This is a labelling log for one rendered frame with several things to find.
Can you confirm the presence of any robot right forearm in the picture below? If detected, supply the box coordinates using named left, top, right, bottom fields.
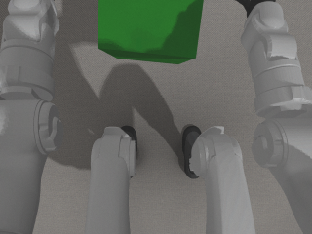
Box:
left=240, top=1, right=312, bottom=120

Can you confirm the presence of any right robot hand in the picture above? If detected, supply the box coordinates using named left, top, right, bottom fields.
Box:
left=235, top=0, right=276, bottom=17

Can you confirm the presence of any carton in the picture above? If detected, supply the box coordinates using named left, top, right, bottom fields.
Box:
left=97, top=0, right=204, bottom=64

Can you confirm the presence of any left robot upper arm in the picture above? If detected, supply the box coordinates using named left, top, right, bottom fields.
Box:
left=0, top=99, right=64, bottom=234

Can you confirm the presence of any robot left forearm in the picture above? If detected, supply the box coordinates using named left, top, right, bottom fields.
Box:
left=0, top=0, right=59, bottom=102

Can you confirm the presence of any right robot upper arm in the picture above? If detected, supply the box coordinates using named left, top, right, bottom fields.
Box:
left=251, top=117, right=312, bottom=234

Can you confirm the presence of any robot right thigh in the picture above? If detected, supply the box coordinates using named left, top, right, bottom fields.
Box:
left=194, top=134, right=256, bottom=234

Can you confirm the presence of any robot right foot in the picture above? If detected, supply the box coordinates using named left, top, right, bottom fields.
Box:
left=182, top=126, right=201, bottom=179

